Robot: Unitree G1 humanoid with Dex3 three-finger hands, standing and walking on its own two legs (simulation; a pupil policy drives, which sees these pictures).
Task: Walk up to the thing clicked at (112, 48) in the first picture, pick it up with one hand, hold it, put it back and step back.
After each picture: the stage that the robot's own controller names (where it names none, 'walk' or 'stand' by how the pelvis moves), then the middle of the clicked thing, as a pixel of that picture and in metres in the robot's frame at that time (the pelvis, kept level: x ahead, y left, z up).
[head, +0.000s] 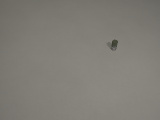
stand; (114, 45) +1.37 -0.36 -0.72
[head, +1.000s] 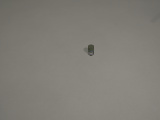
walk; (91, 50) +1.26 +0.03 -0.69
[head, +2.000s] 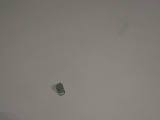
walk; (60, 89) +0.74 +0.29 -0.72
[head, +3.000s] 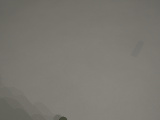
walk; out of the picture +0.45 +0.23 -0.72
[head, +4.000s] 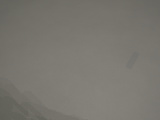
stand; out of the picture +0.33 +0.21 -0.71
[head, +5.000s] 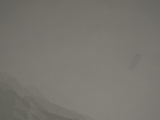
stand; out of the picture +0.31 +0.21 -0.72
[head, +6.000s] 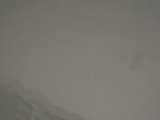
stand; out of the picture +0.31 +0.22 -0.73
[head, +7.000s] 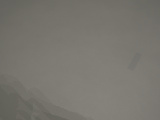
stand; out of the picture +0.30 +0.23 -0.73
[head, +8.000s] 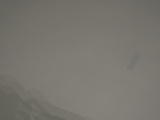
stand; out of the picture +0.30 +0.23 -0.73
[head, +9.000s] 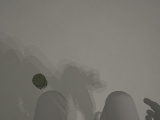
go down; (40, 81) +0.37 +0.21 -0.42
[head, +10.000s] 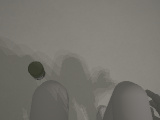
go down; (37, 71) +0.40 +0.21 -0.32
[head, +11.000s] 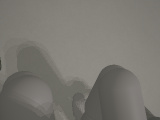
close in; out of the picture +0.39 +0.24 -0.23
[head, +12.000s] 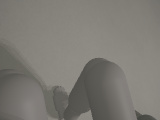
close; out of the picture +0.39 +0.25 -0.23
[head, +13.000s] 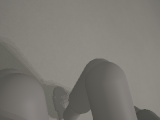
lift; out of the picture +0.38 +0.25 -0.23
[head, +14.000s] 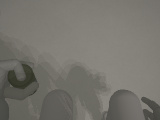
lift; (24, 81) +0.32 +0.21 -0.05
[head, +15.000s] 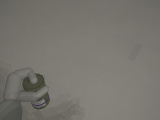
hold; (37, 91) +0.32 +0.17 +0.01
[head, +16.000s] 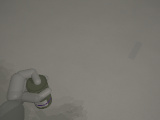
hold; (40, 92) +0.32 +0.16 +0.00
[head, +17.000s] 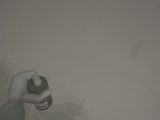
crouch; (40, 93) +0.32 +0.17 -0.01
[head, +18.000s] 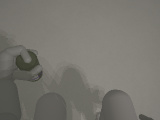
crouch; (30, 67) +0.39 +0.18 -0.10
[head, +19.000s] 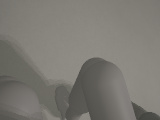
lower; out of the picture +0.41 +0.25 -0.23
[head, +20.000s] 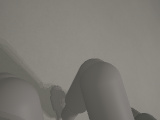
lower; out of the picture +0.41 +0.27 -0.23
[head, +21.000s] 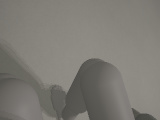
lower; out of the picture +0.41 +0.27 -0.23
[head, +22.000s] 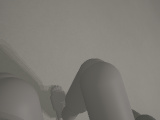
lower; out of the picture +0.40 +0.27 -0.23
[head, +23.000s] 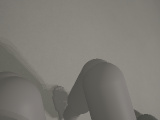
loosen; out of the picture +0.40 +0.26 -0.23
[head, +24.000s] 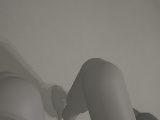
withdraw; out of the picture +0.39 +0.25 -0.23
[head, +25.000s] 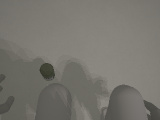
walk; (47, 72) +0.42 +0.19 -0.36
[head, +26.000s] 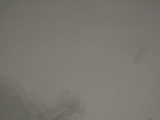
stand; out of the picture +0.33 +0.18 -0.66
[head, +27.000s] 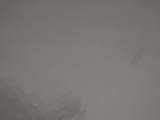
stand; out of the picture +0.35 +0.19 -0.66
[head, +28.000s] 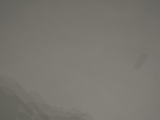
stand; out of the picture +0.35 +0.18 -0.70
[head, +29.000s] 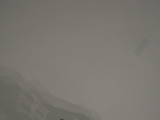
walk; out of the picture +0.37 +0.17 -0.71
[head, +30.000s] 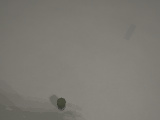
walk; (61, 104) +0.47 +0.12 -0.71
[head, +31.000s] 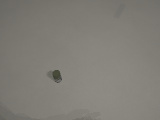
walk; (57, 76) +0.72 +0.26 -0.69
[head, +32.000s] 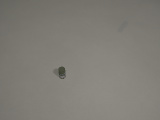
stand; (62, 72) +0.93 +0.22 -0.71
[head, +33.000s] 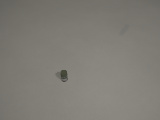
stand; (64, 75) +0.95 +0.21 -0.72
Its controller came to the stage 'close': yes
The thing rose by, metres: 0.71
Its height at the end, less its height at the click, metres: +0.00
